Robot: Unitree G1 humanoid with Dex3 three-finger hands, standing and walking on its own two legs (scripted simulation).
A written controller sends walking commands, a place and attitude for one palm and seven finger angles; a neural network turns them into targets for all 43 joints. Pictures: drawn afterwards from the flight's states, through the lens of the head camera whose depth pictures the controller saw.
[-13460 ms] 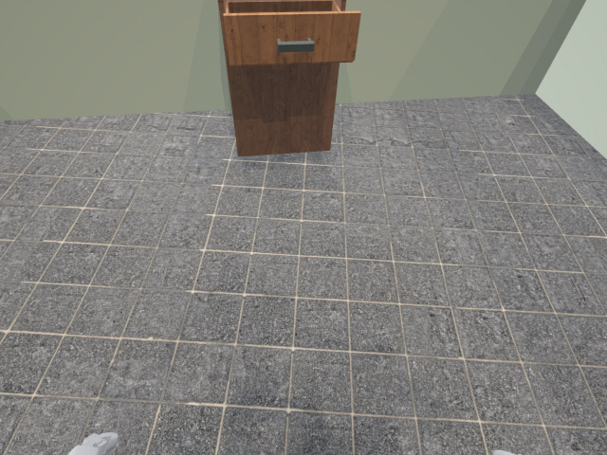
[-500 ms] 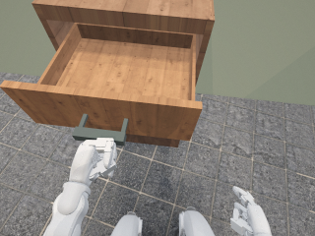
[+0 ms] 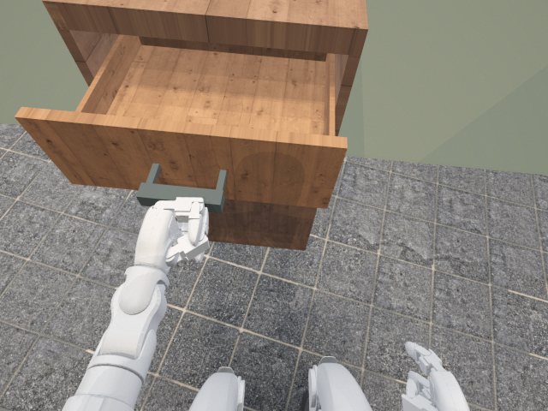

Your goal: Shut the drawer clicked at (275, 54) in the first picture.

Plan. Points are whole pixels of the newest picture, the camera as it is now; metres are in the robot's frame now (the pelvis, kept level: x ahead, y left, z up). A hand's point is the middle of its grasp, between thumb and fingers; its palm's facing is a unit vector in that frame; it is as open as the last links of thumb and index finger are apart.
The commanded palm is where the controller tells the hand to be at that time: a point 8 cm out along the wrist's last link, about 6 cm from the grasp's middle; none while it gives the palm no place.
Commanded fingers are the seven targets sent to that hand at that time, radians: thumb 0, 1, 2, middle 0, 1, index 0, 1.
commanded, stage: push the drawer shut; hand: left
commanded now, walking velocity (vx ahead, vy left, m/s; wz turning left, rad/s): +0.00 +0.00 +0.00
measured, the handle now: (185, 185) +0.43 +0.14 +0.04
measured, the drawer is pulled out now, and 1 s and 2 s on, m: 0.20 0.07 0.00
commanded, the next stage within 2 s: pull the fist back off the drawer in 1.88 s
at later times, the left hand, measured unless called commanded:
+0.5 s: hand (214, 199) +0.41 +0.09 +0.04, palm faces -0.11 -0.99 -0.05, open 3.1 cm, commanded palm +0.40 +0.15 +0.04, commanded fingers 0.00 0.90 0.90 -1.40 -1.60 -1.40 -1.60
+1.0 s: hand (222, 165) +0.47 +0.09 +0.04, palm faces -0.11 -0.99 -0.05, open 3.3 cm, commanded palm +0.46 +0.14 +0.04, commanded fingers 0.00 0.90 0.90 -1.40 -1.60 -1.40 -1.60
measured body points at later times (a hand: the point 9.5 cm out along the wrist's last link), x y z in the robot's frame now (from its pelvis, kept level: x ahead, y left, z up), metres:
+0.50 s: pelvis +0.00 -0.01 +0.00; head +0.11 -0.01 +0.44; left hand +0.41 +0.15 +0.04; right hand +0.10 -0.26 -0.11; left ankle +0.00 +0.11 -0.64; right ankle +0.04 -0.13 -0.64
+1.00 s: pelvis -0.01 -0.01 +0.00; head +0.12 -0.01 +0.43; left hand +0.47 +0.14 +0.04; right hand +0.03 -0.27 -0.13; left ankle +0.00 +0.11 -0.64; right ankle +0.04 -0.13 -0.64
